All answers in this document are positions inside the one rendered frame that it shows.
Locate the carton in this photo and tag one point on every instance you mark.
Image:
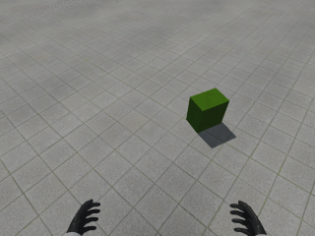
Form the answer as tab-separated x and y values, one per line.
206	109

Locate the right robot hand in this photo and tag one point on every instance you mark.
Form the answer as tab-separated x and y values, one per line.
253	224

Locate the left robot hand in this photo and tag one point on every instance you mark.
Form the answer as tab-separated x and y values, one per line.
80	220

